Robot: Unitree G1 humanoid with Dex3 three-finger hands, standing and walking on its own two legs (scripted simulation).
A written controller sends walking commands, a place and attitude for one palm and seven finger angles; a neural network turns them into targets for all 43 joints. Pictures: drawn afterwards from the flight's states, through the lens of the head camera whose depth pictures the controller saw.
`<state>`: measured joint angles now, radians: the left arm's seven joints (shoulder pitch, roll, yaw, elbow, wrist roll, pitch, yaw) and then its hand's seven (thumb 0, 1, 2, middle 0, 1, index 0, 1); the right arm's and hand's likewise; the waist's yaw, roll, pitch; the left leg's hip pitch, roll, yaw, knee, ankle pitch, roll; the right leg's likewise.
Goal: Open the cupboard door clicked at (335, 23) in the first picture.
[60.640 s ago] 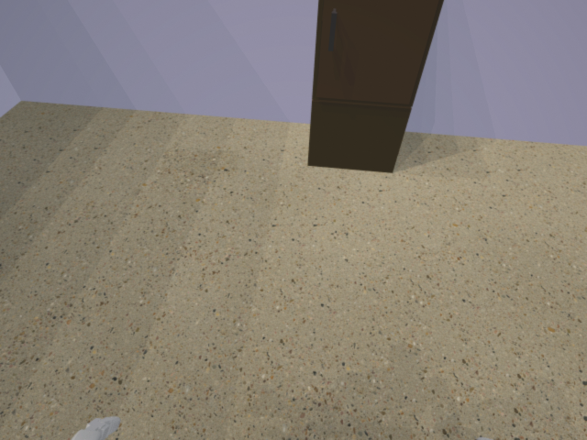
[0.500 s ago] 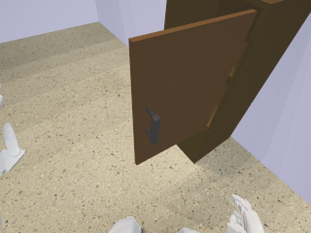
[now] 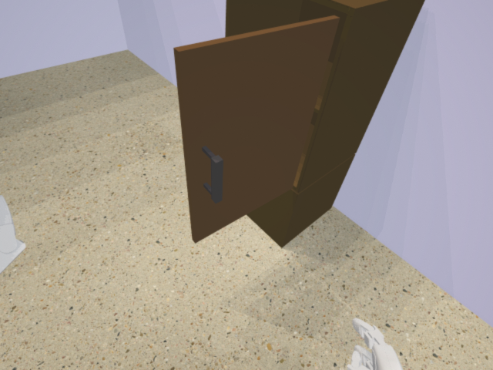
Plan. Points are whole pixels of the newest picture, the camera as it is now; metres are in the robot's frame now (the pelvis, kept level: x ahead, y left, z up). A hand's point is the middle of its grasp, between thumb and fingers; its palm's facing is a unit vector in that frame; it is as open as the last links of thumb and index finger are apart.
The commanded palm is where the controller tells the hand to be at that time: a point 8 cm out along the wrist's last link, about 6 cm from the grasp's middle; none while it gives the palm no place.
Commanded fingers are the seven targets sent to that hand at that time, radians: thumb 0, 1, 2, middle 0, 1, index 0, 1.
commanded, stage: stop stepping back and stand still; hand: left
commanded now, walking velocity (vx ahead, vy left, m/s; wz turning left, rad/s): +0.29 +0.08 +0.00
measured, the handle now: (211, 175) +0.54 +0.13 -0.03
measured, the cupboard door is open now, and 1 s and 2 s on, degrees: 86 86 86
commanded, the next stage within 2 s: let the arm hang, fingers relaxed in 1.06 s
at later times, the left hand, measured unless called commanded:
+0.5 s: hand out of the picture +0.09 +0.23 +0.20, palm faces +0.52 -0.71 -0.48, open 7.4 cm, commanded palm +0.04 +0.26 +0.19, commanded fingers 0.00 0.90 0.90 -0.20 -0.30 -0.20 -0.30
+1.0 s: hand (6, 358) +0.09 +0.23 +0.17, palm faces +0.49 -0.71 -0.50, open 7.4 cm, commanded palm +0.03 +0.26 +0.19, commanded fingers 0.00 0.90 0.90 -0.20 -0.30 -0.20 -0.30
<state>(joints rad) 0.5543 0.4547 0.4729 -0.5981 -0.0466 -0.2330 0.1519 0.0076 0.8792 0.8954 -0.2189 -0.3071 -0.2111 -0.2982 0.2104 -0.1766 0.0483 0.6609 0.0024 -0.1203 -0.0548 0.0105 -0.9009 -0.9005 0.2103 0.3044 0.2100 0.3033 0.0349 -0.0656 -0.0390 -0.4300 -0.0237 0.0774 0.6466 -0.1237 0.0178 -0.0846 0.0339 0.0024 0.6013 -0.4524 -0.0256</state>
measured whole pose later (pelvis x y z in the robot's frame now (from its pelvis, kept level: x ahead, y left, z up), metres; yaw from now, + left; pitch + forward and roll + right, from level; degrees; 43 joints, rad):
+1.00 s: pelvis -0.10 -0.04 +0.01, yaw +3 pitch -1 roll +2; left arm 0.51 0.37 0.40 -0.37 -0.01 -0.22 0.16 0.01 0.88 0.90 -0.21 -0.31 -0.21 -0.30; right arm 0.21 -0.20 0.00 0.67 0.00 -0.10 -0.05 0.01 -0.90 -0.90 0.21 0.30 0.21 0.30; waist 0.01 0.03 0.03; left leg -0.28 0.01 0.03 0.78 -0.41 0.00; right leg -0.27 0.03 -0.10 0.50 -0.22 -0.10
